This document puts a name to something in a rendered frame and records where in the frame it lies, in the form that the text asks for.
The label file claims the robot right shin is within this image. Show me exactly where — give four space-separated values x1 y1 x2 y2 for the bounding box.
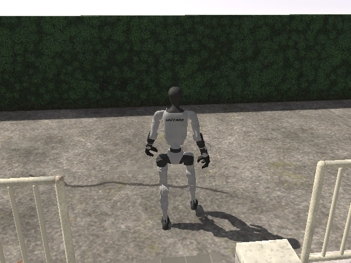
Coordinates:
188 169 196 203

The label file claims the robot left upper arm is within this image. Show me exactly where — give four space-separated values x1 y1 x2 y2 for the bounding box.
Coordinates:
149 110 164 140

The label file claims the right robot thigh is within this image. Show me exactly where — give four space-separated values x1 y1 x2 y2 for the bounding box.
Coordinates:
183 152 194 179

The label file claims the right robot forearm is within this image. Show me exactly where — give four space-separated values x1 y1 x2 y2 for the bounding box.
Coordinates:
196 133 208 157

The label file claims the robot right hand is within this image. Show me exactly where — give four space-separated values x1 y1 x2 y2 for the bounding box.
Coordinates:
197 155 210 169

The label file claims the left robot forearm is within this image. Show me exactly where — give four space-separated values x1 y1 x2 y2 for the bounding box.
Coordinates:
146 132 155 149

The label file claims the robot right upper arm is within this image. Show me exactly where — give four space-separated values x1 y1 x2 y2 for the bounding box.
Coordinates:
186 110 201 141

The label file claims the robot left hand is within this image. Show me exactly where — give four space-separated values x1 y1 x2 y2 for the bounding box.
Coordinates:
145 147 158 157

